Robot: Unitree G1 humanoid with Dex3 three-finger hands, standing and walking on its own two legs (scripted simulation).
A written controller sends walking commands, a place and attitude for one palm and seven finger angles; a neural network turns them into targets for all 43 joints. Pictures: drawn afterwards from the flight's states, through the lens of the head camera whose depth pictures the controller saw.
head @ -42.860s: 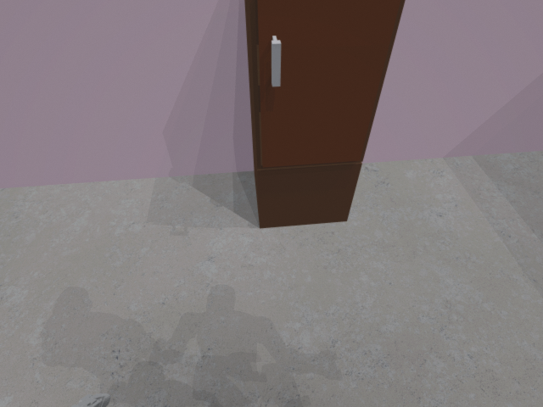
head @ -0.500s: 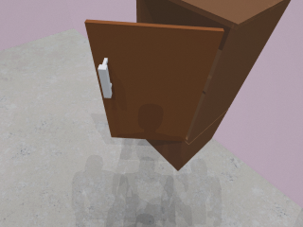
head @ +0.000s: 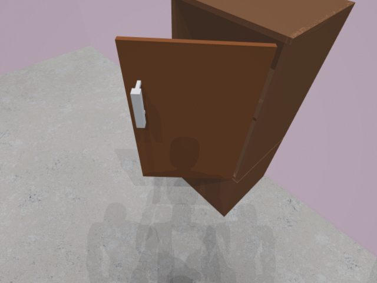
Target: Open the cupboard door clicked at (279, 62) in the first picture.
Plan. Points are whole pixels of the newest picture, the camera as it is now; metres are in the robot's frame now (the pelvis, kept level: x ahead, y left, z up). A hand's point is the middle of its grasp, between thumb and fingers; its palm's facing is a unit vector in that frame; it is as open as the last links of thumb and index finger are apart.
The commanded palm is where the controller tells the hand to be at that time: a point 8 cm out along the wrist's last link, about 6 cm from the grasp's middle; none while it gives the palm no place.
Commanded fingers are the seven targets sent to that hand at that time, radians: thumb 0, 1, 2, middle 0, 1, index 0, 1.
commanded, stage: look again from close up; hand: left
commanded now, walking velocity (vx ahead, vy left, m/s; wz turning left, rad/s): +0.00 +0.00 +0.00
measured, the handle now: (139, 104) +0.55 +0.18 +0.05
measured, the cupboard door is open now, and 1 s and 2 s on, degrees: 45 45 45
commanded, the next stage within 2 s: raise the hand with hooked fingers in 0.58 s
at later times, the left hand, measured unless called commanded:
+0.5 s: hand out of the picture +0.02 +0.15 -0.18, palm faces +0.01 -0.98 -0.22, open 7.4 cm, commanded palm none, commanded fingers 0.00 0.90 0.90 -0.20 -0.30 -0.20 -0.30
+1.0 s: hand (131, 246) +0.19 +0.13 -0.02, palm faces +0.07 -1.00 -0.05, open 8.0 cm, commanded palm +0.14 +0.20 -0.05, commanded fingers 0.00 0.50 0.73 -0.23 -0.56 -0.23 -0.56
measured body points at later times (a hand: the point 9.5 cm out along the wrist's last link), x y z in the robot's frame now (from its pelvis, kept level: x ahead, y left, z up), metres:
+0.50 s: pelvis +0.01 -0.02 -0.01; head +0.02 -0.04 +0.44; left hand +0.02 +0.20 -0.16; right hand +0.03 -0.25 -0.17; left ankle +0.01 +0.06 -0.74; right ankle +0.00 -0.15 -0.74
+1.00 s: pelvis -0.01 -0.06 -0.06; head +0.03 -0.06 +0.39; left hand +0.18 +0.19 -0.01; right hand +0.21 -0.32 -0.11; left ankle +0.01 +0.06 -0.74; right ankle +0.00 -0.15 -0.74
